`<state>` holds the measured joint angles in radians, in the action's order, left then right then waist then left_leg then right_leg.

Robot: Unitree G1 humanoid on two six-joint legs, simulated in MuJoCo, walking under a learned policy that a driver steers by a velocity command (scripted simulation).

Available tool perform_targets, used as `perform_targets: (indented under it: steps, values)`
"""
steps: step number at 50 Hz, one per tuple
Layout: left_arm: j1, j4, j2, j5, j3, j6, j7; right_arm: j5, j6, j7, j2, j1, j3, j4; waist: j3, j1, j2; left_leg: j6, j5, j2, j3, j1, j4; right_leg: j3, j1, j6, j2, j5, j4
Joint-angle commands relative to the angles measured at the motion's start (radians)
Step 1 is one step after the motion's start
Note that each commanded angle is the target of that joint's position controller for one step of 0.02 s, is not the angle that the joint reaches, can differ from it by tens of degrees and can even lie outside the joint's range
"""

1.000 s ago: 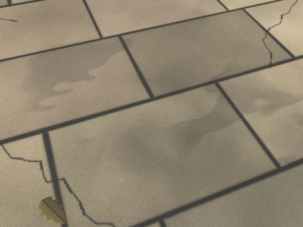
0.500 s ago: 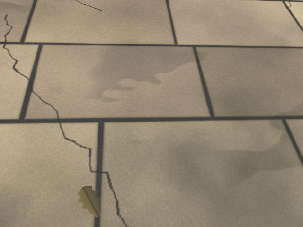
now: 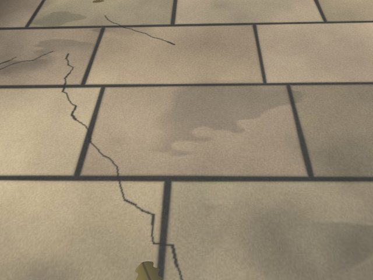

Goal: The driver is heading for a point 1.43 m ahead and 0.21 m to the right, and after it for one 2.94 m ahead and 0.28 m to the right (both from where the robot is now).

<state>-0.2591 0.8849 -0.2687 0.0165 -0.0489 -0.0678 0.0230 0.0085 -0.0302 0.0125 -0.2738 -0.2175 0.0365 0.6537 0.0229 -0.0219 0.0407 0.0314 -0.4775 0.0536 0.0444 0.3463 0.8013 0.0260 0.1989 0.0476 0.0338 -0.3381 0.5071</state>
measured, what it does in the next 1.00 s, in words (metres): walks ahead, turning right: left foot, then right foot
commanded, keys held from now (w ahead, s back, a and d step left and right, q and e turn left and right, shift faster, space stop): w+e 0.58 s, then w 0.06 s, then w+q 0.36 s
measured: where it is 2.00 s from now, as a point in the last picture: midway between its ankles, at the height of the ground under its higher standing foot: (242, 162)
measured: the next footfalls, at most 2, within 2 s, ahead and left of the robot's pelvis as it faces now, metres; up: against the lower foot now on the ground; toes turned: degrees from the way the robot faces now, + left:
left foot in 0.30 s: +0.29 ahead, +0.13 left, +0.00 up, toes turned -13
right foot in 0.78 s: +0.48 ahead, -0.23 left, +0.00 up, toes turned -25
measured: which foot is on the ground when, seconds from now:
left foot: up 0.00-0.28, down 0.30-0.80, up 0.82-1.00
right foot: down 0.00-0.30, up 0.32-0.76, down 0.78-1.00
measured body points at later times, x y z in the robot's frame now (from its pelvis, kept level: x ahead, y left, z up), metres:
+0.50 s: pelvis +0.22 +0.03 +0.01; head +0.25 +0.03 +0.46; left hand +0.42 +0.27 -0.10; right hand +0.25 -0.26 -0.09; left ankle +0.25 +0.14 -0.74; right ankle +0.18 -0.10 -0.65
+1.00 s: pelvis +0.46 -0.12 +0.01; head +0.48 -0.14 +0.46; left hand +0.63 +0.11 -0.10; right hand +0.47 -0.43 -0.11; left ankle +0.54 +0.04 -0.65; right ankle +0.44 -0.21 -0.74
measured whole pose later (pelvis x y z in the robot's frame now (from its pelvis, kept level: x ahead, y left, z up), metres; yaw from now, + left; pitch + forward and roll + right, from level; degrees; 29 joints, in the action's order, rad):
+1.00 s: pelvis +0.46 -0.12 +0.01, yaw -18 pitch +0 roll -1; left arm -0.27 0.77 -0.26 -0.02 -0.06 -0.09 0.02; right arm 0.04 -0.04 0.00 -0.32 -0.25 0.07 0.79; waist -0.05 -0.02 0.05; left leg -0.01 -0.24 -0.11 0.06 0.60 1.13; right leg -0.14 0.18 0.05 0.02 -0.19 0.36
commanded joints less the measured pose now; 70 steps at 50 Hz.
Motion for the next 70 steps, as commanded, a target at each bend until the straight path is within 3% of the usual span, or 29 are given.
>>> perform_targets:
  steps: [1,4,7,11,14,15,16,17,18,19,21,30,35,37,39,40,41,42,43,45,49,57,62,65,66,67,68,69,70]
  values:
    - [-0.094,-0.037,-0.185,0.005,-0.043,-0.028,-0.01,0.012,-0.067,-0.009,-0.137,0.163,0.047,-0.131,-0.111,-0.051,-0.176,-0.018,0.019,-0.066,0.039,0.543,0.194,0.548,-0.332,0.244,-0.335,-0.084,-0.312]
    - [-0.107,-0.046,-0.141,0.011,-0.033,-0.002,-0.033,-0.007,-0.085,-0.033,-0.091,0.204,0.04,-0.138,-0.078,-0.047,-0.157,-0.054,0.174,-0.07,-0.006,0.451,0.059,0.375,-0.294,0.19,-0.236,0.146,-0.313]
    - [-0.101,-0.07,-0.164,0.007,-0.042,0.017,-0.048,-0.002,-0.087,-0.049,-0.03,0.252,0.021,-0.149,-0.08,-0.058,-0.172,-0.083,0.304,-0.027,-0.052,0.242,-0.131,0.269,-0.12,0.158,-0.169,0.217,-0.303]
    - [-0.115,-0.093,-0.206,0.019,-0.059,0.02,-0.049,0.021,-0.085,-0.042,-0.092,0.227,0.045,-0.151,-0.079,-0.031,-0.197,-0.081,0.402,-0.024,-0.019,0.024,-0.261,0.331,-0.006,0.124,-0.208,0.186,-0.279]
    - [-0.093,-0.116,-0.169,0.011,-0.053,0.015,-0.042,0.021,-0.086,-0.017,-0.161,0.035,0.083,-0.107,0.005,0.085,-0.173,-0.022,0.367,-0.041,-0.021,-0.254,-0.332,0.304,0.045,0.061,-0.149,0.344,-0.064]
    - [-0.088,-0.141,-0.105,-0.009,-0.033,0.012,-0.036,0.008,-0.086,-0.006,-0.211,-0.123,0.099,-0.088,0.144,0.155,-0.088,0.037,0.274,-0.18,0.113,-0.485,-0.33,0.246,0.145,0.026,-0.084,0.247,0.208]
    - [-0.187,-0.186,-0.002,0.012,-0.004,0.002,-0.041,-0.026,-0.074,-0.011,-0.301,-0.217,0.111,-0.063,0.31,0.114,0.274,0.177,-0.03,-0.443,0.594,-0.732,-0.47,0.13,0.416,-0.03,0.05,-0.18,0.563]
    - [-0.199,-0.172,-0.095,0.037,-0.022,0.0,-0.042,-0.028,-0.076,-0.021,-0.219,-0.181,0.091,-0.063,0.237,0.097,0.27,0.201,-0.193,-0.473,0.761,-0.649,-0.571,0.154,0.533,-0.036,-0.011,-0.222,0.735]
    - [-0.123,-0.176,-0.156,0.04,-0.039,0.004,-0.039,-0.015,-0.075,-0.018,-0.156,-0.118,0.072,-0.064,0.095,0.095,0.168,0.176,-0.153,-0.444,0.605,-0.535,-0.569,0.136,0.578,-0.028,-0.059,-0.133,0.784]
    - [-0.072,-0.178,-0.153,0.028,-0.039,0.008,-0.038,-0.012,-0.073,-0.017,-0.128,-0.079,0.064,-0.058,0.024,0.084,0.079,0.157,0.013,-0.397,0.443,-0.432,-0.56,0.106,0.553,-0.028,-0.099,-0.059,0.774]
    - [-0.034,-0.19,-0.126,0.016,-0.042,0.015,-0.028,-0.025,-0.073,-0.016,-0.091,-0.03,0.053,-0.036,-0.034,0.049,0.07,0.138,0.219,-0.324,0.252,-0.299,-0.599,0.103,0.493,-0.027,-0.146,0.021,0.708]
    - [0.152,-0.277,-0.055,0.003,-0.01,0.029,0.013,-0.005,-0.084,-0.008,-0.158,-0.028,0.079,0.041,-0.098,0.062,0.004,0.148,0.48,-0.304,-0.084,-0.246,-0.683,0.031,0.471,-0.052,-0.149,0.315,0.309]
    - [0.282,-0.335,-0.066,0.001,-0.004,0.015,0.029,0.032,-0.06,-0.018,-0.204,-0.129,0.087,0.115,-0.138,0.078,-0.01,0.144,0.562,-0.344,-0.097,-0.338,-0.656,-0.026,0.403,0.007,-0.101,0.247,0.107]
    - [0.22,-0.329,-0.112,-0.006,-0.026,0.009,0.028,0.038,-0.044,-0.018,-0.232,-0.132,0.088,0.134,-0.073,0.017,0.025,0.126,0.865,-0.343,-0.096,-0.388,-0.523,-0.072,0.265,0.039,-0.05,0.178,0.052]
    - [-0.087,-0.243,-0.21,-0.01,-0.077,0.011,0.008,0.027,-0.04,-0.012,-0.19,-0.132,0.061,0.142,0.124,-0.144,0.023,0.057,0.892,-0.255,-0.148,-0.184,-0.13,-0.055,-0.233,0.091,-0.052,0.266,0.044]
    - [-0.199,-0.228,-0.327,-0.036,-0.099,0.014,-0.009,0.004,-0.051,-0.02,-0.063,-0.214,0.018,0.098,0.303,-0.116,-0.204,-0.02,0.293,-0.111,-0.15,0.205,0.299,0.397,-0.631,0.226,-0.366,0.144,0.021]
    - [-0.203,-0.245,-0.278,-0.033,-0.08,0.01,-0.01,0.019,-0.069,-0.021,-0.09,-0.209,0.019,0.116,0.444,-0.127,-0.228,-0.029,-0.118,-0.031,0.056,0.291,0.485,0.706,-0.624,0.282,-0.475,0.075,-0.147]
    - [-0.141,-0.236,-0.216,-0.028,-0.059,0.005,-0.005,0.052,-0.073,-0.023,-0.177,-0.122,0.049,0.093,0.274,-0.125,-0.17,-0.021,-0.067,-0.082,0.092,0.385,0.536,0.549,-0.503,0.227,-0.437,0.055,-0.177]
    - [-0.087,-0.224,-0.178,-0.017,-0.048,0.0,-0.004,0.051,-0.072,-0.02,-0.166,-0.073,0.046,0.075,0.14,-0.087,-0.166,-0.015,0.017,-0.135,0.053,0.407,0.496,0.396,-0.361,0.194,-0.396,0.091,-0.196]
    - [0.02,-0.218,-0.104,-0.021,-0.029,-0.017,0.003,0.022,-0.05,-0.012,-0.142,-0.084,0.052,0.091,0.035,-0.008,-0.16,-0.02,0.163,-0.2,0.051,0.311,0.404,0.212,-0.144,0.149,-0.313,0.171,-0.268]
    - [0.067,-0.182,-0.097,-0.035,-0.039,-0.054,-0.003,0.027,-0.002,-0.01,-0.081,-0.112,0.045,0.11,-0.026,0.043,-0.119,-0.044,0.286,-0.21,0.064,0.265,0.351,0.032,-0.028,0.15,-0.294,0.315,-0.373]
    - [-0.014,-0.119,-0.161,-0.023,-0.061,-0.036,-0.033,0.013,-0.013,-0.05,-0.039,0.129,0.018,0.027,-0.13,-0.037,-0.063,-0.024,0.539,-0.179,-0.023,0.332,-0.071,-0.178,-0.153,0.124,-0.299,0.395,-0.399]
    - [-0.036,-0.097,-0.206,0.002,-0.077,0.005,-0.039,0.013,-0.009,-0.078,-0.07,0.182,0.028,-0.034,-0.115,-0.022,-0.086,0.045,0.378,-0.121,-0.109,0.311,-0.162,-0.235,-0.316,0.088,-0.334,0.724,-0.254]
    - [0.002,-0.111,-0.23,0.017,-0.08,0.028,-0.047,0.02,0.002,-0.065,-0.168,-0.088,0.086,0.014,0.062,0.146,-0.104,0.128,0.322,0.01,-0.174,-0.092,-0.212,-0.281,-0.245,0.033,-0.283,1.034,0.17]
    - [-0.014,-0.124,-0.192,-0.001,-0.063,0.02,-0.05,0.022,0.014,-0.044,-0.25,-0.239,0.122,0.049,0.148,0.207,-0.012,0.178,0.337,-0.06,-0.009,-0.39,-0.245,-0.279,-0.014,-0.017,-0.236,0.743,0.469]
    - [-0.112,-0.179,-0.038,-0.035,-0.017,-0.007,-0.036,0.027,0.005,-0.038,-0.352,-0.194,0.134,0.039,0.216,0.066,0.25,0.37,0.152,-0.312,0.571,-0.693,-0.348,-0.176,0.443,-0.085,-0.016,-0.214,0.823]
    - [-0.008,-0.192,-0.113,-0.001,-0.021,-0.047,-0.023,0.017,-0.015,-0.047,-0.27,-0.212,0.107,0.004,0.334,0.138,0.115,0.4,0.035,-0.38,0.804,-0.749,-0.503,0.064,0.552,-0.066,0.001,-0.262,0.918]
    - [0.092,-0.224,-0.162,0.035,-0.034,-0.068,-0.016,0.009,-0.03,-0.051,-0.215,-0.18,0.092,0.012,0.195,0.151,0.061,0.344,0.106,-0.363,0.672,-0.663,-0.534,0.076,0.627,-0.04,-0.046,-0.165,0.891]
    - [0.104,-0.228,-0.151,0.024,-0.029,-0.08,-0.022,0.013,-0.039,-0.05,-0.19,-0.122,0.084,0.008,0.107,0.104,-0.018,0.31,0.214,-0.322,0.55,-0.522,-0.526,0.072,0.6,-0.026,-0.092,-0.077,0.803]
Velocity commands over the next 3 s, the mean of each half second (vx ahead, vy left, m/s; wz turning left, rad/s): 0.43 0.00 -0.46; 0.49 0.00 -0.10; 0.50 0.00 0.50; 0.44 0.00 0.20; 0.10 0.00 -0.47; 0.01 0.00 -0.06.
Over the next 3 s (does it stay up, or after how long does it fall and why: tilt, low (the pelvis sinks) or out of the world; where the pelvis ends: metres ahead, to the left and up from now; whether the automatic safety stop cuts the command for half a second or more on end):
stays up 1.14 -0.21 0.01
